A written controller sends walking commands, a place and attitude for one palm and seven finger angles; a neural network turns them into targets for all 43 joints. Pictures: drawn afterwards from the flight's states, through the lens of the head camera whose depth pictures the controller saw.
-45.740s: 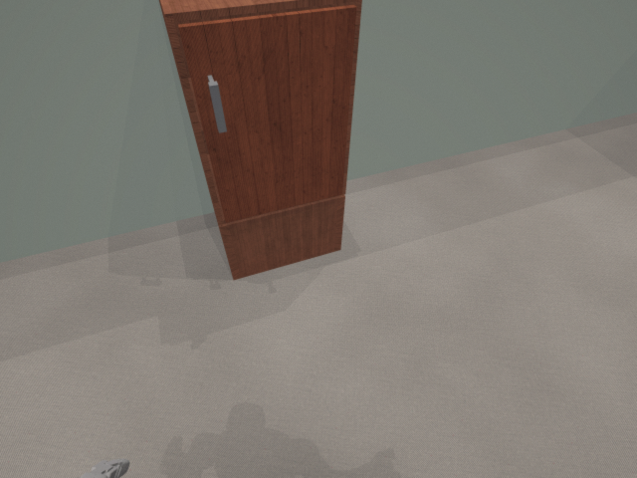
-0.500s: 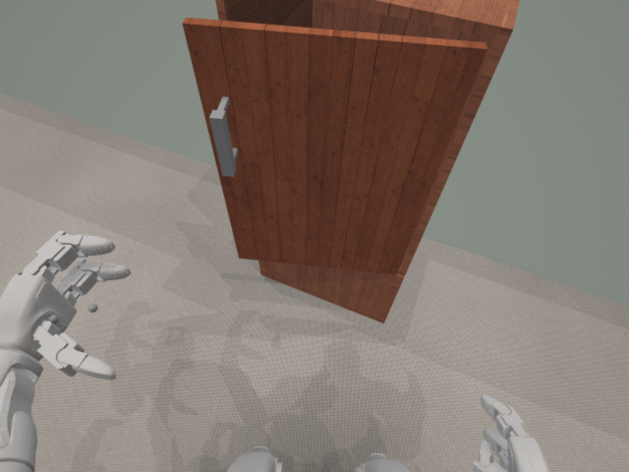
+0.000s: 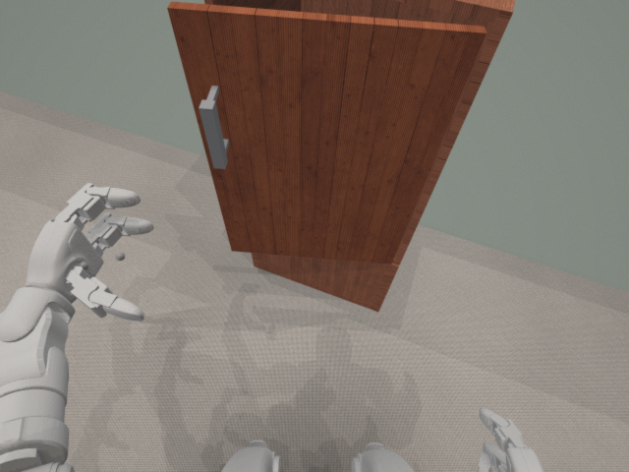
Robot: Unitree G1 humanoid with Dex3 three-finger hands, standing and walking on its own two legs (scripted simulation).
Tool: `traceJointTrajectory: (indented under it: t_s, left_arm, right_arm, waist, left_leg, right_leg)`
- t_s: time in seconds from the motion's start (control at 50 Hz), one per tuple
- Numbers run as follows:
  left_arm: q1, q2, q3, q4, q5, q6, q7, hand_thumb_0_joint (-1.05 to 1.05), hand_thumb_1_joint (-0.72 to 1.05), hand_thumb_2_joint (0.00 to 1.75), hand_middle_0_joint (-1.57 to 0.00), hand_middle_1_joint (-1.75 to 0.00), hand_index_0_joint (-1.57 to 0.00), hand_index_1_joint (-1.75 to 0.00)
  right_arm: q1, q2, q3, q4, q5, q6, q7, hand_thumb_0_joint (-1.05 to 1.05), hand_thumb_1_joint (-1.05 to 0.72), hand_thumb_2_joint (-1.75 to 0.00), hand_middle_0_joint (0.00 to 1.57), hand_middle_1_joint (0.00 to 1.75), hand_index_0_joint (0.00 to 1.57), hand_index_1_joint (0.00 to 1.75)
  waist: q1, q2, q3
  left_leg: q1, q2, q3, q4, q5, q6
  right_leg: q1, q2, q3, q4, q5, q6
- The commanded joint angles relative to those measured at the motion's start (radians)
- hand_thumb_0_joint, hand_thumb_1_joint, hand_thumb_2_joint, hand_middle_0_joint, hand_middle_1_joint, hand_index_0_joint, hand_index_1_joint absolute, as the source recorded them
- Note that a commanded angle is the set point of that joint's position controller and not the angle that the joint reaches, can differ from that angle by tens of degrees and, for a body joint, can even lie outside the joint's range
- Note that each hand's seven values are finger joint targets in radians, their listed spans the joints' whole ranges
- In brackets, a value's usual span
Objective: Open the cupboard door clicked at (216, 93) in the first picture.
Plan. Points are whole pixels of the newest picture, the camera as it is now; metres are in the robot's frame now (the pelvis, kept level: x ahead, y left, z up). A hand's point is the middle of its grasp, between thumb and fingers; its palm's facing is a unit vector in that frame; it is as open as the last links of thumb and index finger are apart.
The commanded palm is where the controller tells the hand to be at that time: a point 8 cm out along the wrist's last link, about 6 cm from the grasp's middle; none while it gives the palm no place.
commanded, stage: move the hooked fingers beside the handle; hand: left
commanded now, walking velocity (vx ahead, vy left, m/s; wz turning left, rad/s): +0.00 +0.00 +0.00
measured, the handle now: (217, 128) +0.61 +0.18 +0.05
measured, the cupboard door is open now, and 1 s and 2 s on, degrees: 17 17 17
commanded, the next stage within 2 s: none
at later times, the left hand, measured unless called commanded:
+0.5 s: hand (142, 198) +0.45 +0.25 +0.06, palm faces -0.05 -1.00 -0.01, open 13.9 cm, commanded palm +0.43 +0.30 +0.06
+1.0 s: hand (166, 153) +0.54 +0.24 +0.06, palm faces -0.06 -1.00 -0.02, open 13.9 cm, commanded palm +0.53 +0.28 +0.06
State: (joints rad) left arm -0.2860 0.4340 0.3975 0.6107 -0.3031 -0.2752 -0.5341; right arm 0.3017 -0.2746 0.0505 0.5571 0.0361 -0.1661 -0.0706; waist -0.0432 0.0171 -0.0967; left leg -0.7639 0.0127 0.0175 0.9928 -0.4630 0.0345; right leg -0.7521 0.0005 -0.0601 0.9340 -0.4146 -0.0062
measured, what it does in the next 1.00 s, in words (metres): stands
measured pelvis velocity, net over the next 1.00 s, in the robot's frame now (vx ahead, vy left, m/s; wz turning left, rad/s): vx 0.00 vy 0.00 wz -0.04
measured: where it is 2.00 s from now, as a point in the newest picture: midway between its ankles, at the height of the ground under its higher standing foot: outside the picture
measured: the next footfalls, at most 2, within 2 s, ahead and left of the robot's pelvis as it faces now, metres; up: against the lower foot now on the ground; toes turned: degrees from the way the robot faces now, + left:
none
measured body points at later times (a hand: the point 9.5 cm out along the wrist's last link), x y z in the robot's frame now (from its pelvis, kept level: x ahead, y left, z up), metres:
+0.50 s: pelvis +0.00 +0.00 -0.01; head +0.12 +0.02 +0.42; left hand +0.44 +0.30 +0.06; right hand +0.06 -0.27 -0.11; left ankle +0.01 +0.09 -0.68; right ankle +0.02 -0.12 -0.68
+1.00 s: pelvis +0.00 +0.00 -0.03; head +0.17 +0.03 +0.39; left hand +0.53 +0.29 +0.06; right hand -0.01 -0.27 -0.12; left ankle +0.01 +0.09 -0.68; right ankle +0.02 -0.12 -0.68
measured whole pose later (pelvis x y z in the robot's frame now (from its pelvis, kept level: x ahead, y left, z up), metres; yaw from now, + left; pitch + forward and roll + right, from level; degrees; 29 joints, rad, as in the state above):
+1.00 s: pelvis +0.00 +0.00 -0.03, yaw -2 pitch +25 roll -4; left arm -1.00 0.76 0.51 1.27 -0.07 -0.32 -0.47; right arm 0.40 -0.29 0.07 0.59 0.00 0.04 -0.04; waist -0.21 0.02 -0.08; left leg -1.05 0.05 0.01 1.12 -0.50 0.04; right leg -1.03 0.03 -0.07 1.02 -0.42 0.00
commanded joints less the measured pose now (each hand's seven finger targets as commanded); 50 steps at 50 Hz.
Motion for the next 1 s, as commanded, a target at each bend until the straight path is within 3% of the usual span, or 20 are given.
traceJointTrajectory:
  t_s: [0.0,0.06,0.08,0.16,0.18,0.2,0.28,0.3,0.32,0.42,0.5,0.52,0.56,0.64,0.72,0.78,0.8,0.84,0.88,0.98]
  left_arm:
    - [-0.268,0.306,0.119,-0.096,-0.014,-0.063,0.028,0.0,-0.5,0.3,-0.3,-1.2,-0.3,-1.2]
    - [-0.379,0.332,0.113,-0.057,0.007,-0.089,0.019,0.0,-0.5,0.3,-0.3,-1.2,-0.3,-1.2]
    - [-0.424,0.309,0.084,-0.037,0.009,-0.096,0.013,0.0,-0.5,0.3,-0.3,-1.2,-0.3,-1.2]
    - [-0.567,0.32,0.057,-0.041,0.019,-0.136,-0.012,0.0,-0.5,0.3,-0.3,-1.2,-0.3,-1.2]
    - [-0.563,0.319,0.06,0.007,0.019,-0.134,-0.014,0.0,-0.5,0.3,-0.3,-1.2,-0.3,-1.2]
    - [-0.593,0.331,0.065,0.014,0.02,-0.137,-0.014,0.0,-0.5,0.3,-0.3,-1.2,-0.3,-1.2]
    - [-0.649,0.378,0.095,0.153,0.039,-0.116,-0.004,0.0,-0.5,0.3,-0.3,-1.2,-0.3,-1.2]
    - [-0.642,0.416,0.123,0.195,0.052,-0.111,0.003,0.0,-0.5,0.3,-0.3,-1.2,-0.3,-1.2]
    - [-0.664,0.423,0.118,0.204,0.063,-0.111,0.01,0.0,-0.5,0.3,-0.3,-1.2,-0.3,-1.2]
    - [-0.718,0.463,0.138,0.178,0.092,-0.152,0.03,0.0,-0.5,0.3,-0.3,-1.2,-0.3,-1.2]
    - [-0.798,0.444,0.115,0.299,0.091,-0.148,0.017,0.0,-0.5,0.3,-0.3,-1.2,-0.3,-1.2]
    - [-0.833,0.465,0.118,0.311,0.097,-0.146,0.015,0.0,-0.5,0.3,-0.3,-1.2,-0.3,-1.2]
    - [-0.875,0.484,0.111,0.297,0.115,-0.148,0.01,0.0,-0.5,0.3,-0.3,-1.2,-0.3,-1.2]
    - [-0.961,0.473,0.084,0.328,0.13,-0.148,0.022,0.0,-0.5,0.3,-0.3,-1.2,-0.3,-1.2]
    - [-0.998,0.524,0.126,0.358,0.139,-0.148,0.045,0.0,-0.5,0.3,-0.3,-1.2,-0.3,-1.2]
    - [-1.024,0.542,0.123,0.388,0.16,-0.14,0.059,0.0,-0.5,0.3,-0.3,-1.2,-0.3,-1.2]
    - [-1.034,0.547,0.121,0.417,0.165,-0.13,0.064,0.0,-0.5,0.3,-0.3,-1.2,-0.3,-1.2]
    - [-1.053,0.614,0.153,0.438,0.184,-0.122,0.071,0.0,-0.5,0.3,-0.3,-1.2,-0.3,-1.2]
    - [-1.087,0.647,0.156,0.448,0.204,-0.114,0.075,0.0,-0.5,0.3,-0.3,-1.2,-0.3,-1.2]
    - [-1.167,0.662,0.145,0.445,0.216,-0.123,0.068,0.0,-0.5,0.3,-0.3,-1.2,-0.3,-1.2]
  right_arm:
    - [0.041,-0.169,-0.068,-0.114,0.0,-0.015,-0.005,0.0,-0.9,-0.9,0.2,0.3,0.2,0.3]
    - [0.059,-0.174,-0.07,-0.1,-0.001,-0.001,-0.004,0.0,-0.9,-0.9,0.2,0.3,0.2,0.3]
    - [0.063,-0.173,-0.07,-0.092,0.0,0.002,-0.004,0.0,-0.9,-0.9,0.2,0.3,0.2,0.3]
    - [0.095,-0.18,-0.077,-0.062,-0.003,0.01,-0.006,0.0,-0.9,-0.9,0.2,0.3,0.2,0.3]
    - [0.104,-0.183,-0.079,-0.052,-0.003,0.015,-0.007,0.0,-0.9,-0.9,0.2,0.3,0.2,0.3]
    - [0.107,-0.185,-0.08,-0.043,-0.004,0.018,-0.008,0.0,-0.9,-0.9,0.2,0.3,0.2,0.3]
    - [0.125,-0.189,-0.076,-0.026,-0.005,0.044,-0.006,0.0,-0.9,-0.9,0.2,0.3,0.2,0.3]
    - [0.13,-0.192,-0.074,-0.028,-0.006,0.051,-0.005,0.0,-0.9,-0.9,0.2,0.3,0.2,0.3]
    - [0.134,-0.191,-0.072,-0.03,-0.007,0.058,-0.002,0.0,-0.9,-0.9,0.2,0.3,0.2,0.3]
    - [0.164,-0.19,-0.078,-0.039,-0.018,0.087,0.015,0.0,-0.9,-0.9,0.2,0.3,0.2,0.3]
    - [0.18,-0.196,-0.074,-0.022,-0.015,0.112,0.016,0.0,-0.9,-0.9,0.2,0.3,0.2,0.3]
    - [0.183,-0.201,-0.075,-0.015,-0.014,0.117,0.013,0.0,-0.9,-0.9,0.2,0.3,0.2,0.3]
    - [0.197,-0.204,-0.073,-0.015,-0.017,0.126,0.012,0.0,-0.9,-0.9,0.2,0.3,0.2,0.3]
    - [0.221,-0.206,-0.071,0.006,-0.025,0.141,0.013,0.0,-0.9,-0.9,0.2,0.3,0.2,0.3]
    - [0.238,-0.213,-0.071,0.014,-0.029,0.156,0.013,0.0,-0.9,-0.9,0.2,0.3,0.2,0.3]
    - [0.255,-0.211,-0.064,0.017,-0.034,0.169,0.018,0.0,-0.9,-0.9,0.2,0.3,0.2,0.3]
    - [0.258,-0.212,-0.061,0.018,-0.034,0.174,0.019,0.0,-0.9,-0.9,0.2,0.3,0.2,0.3]
    - [0.266,-0.217,-0.055,0.008,-0.036,0.184,0.017,0.0,-0.9,-0.9,0.2,0.3,0.2,0.3]
    - [0.273,-0.216,-0.05,0.002,-0.038,0.194,0.018,0.0,-0.9,-0.9,0.2,0.3,0.2,0.3]
    - [0.299,-0.222,-0.048,0.008,-0.044,0.209,0.022,0.0,-0.9,-0.9,0.2,0.3,0.2,0.3]
  waist:
    - [0.007,0.019,-0.295]
    - [-0.007,0.067,-0.292]
    - [-0.026,0.066,-0.289]
    - [-0.042,0.133,-0.401]
    - [-0.046,0.098,-0.388]
    - [-0.048,0.11,-0.394]
    - [-0.054,0.052,-0.364]
    - [-0.041,0.072,-0.348]
    - [-0.047,0.072,-0.348]
    - [-0.041,0.145,-0.46]
    - [-0.085,0.062,-0.401]
    - [-0.094,0.063,-0.39]
    - [-0.089,0.146,-0.429]
    - [-0.12,0.143,-0.421]
    - [-0.121,0.135,-0.483]
    - [-0.128,0.18,-0.488]
    - [-0.141,0.14,-0.46]
    - [-0.143,0.111,-0.454]
    - [-0.148,0.151,-0.474]
    - [-0.174,0.219,-0.526]
  left_leg:
    - [0.128,-0.006,-0.045,-0.153,0.296,-0.019]
    - [0.13,-0.002,-0.048,-0.146,0.282,-0.019]
    - [0.134,-0.002,-0.047,-0.139,0.274,-0.016]
    - [0.228,0.005,-0.067,-0.116,0.346,-0.021]
    - [0.226,0.008,-0.071,-0.115,0.341,-0.021]
    - [0.221,0.008,-0.071,-0.111,0.344,-0.02]
    - [0.13,0.004,-0.06,-0.099,0.31,-0.009]
    - [0.105,0.003,-0.057,-0.101,0.302,-0.011]
    - [0.101,0.004,-0.057,-0.099,0.305,-0.008]
    - [0.19,0.011,-0.064,-0.076,0.429,-0.018]
    - [0.104,0.013,-0.058,-0.063,0.347,-0.004]
    - [0.089,0.014,-0.058,-0.061,0.32,-0.001]
    - [0.141,0.013,-0.063,-0.061,0.364,-0.006]
    - [0.174,0.023,-0.088,-0.046,0.384,-0.01]
    - [0.171,0.024,-0.093,-0.033,0.395,-0.012]
    - [0.176,0.024,-0.091,-0.021,0.432,-0.014]
    - [0.137,0.024,-0.087,-0.016,0.409,-0.008]
    - [0.073,0.021,-0.081,-0.005,0.39,0.002]
    - [0.065,0.021,-0.077,0.002,0.398,0.002]
    - [0.131,0.032,-0.095,0.026,0.46,-0.006]
  right_leg:
    - [0.181,0.026,0.03,-0.098,0.238,-0.019]
    - [0.143,0.029,0.034,-0.09,0.217,-0.024]
    - [0.127,0.029,0.036,-0.094,0.212,-0.022]
    - [0.092,0.032,0.034,-0.076,0.236,-0.027]
    - [0.079,0.034,0.03,-0.08,0.228,-0.026]
    - [0.075,0.031,0.031,-0.078,0.23,-0.025]
    - [0.089,0.028,0.037,-0.073,0.238,-0.019]
    - [0.091,0.027,0.039,-0.069,0.231,-0.022]
    - [0.087,0.027,0.038,-0.066,0.234,-0.021]
    - [0.078,0.035,0.036,-0.043,0.298,-0.023]
    - [0.058,0.041,0.039,-0.048,0.267,-0.015]
    - [0.047,0.04,0.044,-0.053,0.25,-0.013]
    - [0.025,0.04,0.041,-0.043,0.261,-0.02]
    - [-0.056,0.045,0.026,-0.036,0.232,-0.021]
    - [-0.047,0.045,0.027,-0.03,0.239,-0.016]
    - [-0.063,0.047,0.027,-0.023,0.259,-0.017]
    - [-0.058,0.048,0.029,-0.026,0.259,-0.013]
    - [-0.024,0.051,0.033,-0.018,0.27,-0.013]
    - [-0.02,0.05,0.038,-0.013,0.285,-0.011]
    - [-0.088,0.056,0.029,0.0,0.292,-0.012]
